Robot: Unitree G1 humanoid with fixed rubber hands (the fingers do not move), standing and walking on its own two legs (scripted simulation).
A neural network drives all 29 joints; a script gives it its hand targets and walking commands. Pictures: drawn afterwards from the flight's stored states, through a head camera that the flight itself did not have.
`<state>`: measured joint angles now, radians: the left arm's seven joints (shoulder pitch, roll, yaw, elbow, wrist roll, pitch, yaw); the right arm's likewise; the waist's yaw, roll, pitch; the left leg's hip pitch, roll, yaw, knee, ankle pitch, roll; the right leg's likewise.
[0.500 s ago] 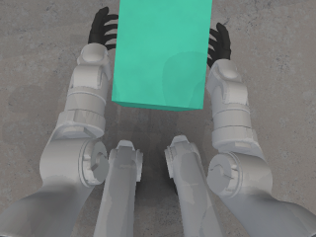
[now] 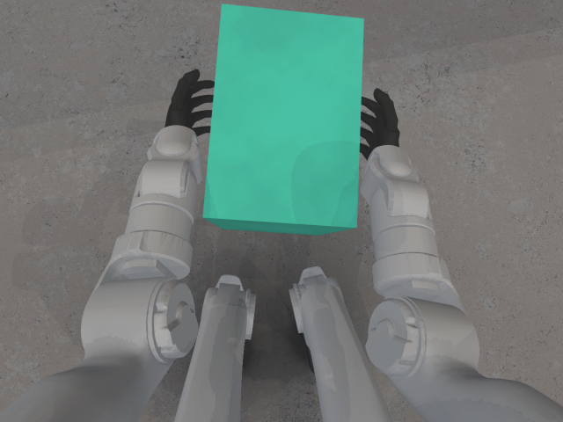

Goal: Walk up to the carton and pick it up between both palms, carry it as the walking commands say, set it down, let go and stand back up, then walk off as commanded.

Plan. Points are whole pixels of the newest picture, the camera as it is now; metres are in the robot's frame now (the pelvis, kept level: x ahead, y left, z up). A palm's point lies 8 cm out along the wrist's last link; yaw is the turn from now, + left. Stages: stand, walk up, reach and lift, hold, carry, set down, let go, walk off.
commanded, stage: reach and lift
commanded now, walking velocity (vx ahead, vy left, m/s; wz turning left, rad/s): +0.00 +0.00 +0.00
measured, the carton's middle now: (280, 143) +0.50 -0.03 -0.13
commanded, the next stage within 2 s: none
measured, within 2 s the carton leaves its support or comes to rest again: neither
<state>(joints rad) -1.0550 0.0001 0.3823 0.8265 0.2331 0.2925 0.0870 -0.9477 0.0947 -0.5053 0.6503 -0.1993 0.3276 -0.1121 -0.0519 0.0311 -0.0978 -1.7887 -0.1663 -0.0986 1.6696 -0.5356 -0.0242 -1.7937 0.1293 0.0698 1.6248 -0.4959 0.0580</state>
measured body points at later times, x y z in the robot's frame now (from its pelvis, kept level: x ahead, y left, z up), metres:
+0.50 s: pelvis +0.02 +0.00 +0.06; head +0.22 +0.01 +0.46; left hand +0.48 +0.11 +0.00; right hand +0.45 -0.16 +0.00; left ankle +0.09 +0.11 -0.50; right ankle +0.10 -0.13 -0.50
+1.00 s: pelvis +0.04 +0.00 +0.13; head +0.21 +0.01 +0.55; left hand +0.46 +0.11 +0.07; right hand +0.43 -0.16 +0.08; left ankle +0.09 +0.11 -0.50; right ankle +0.10 -0.13 -0.50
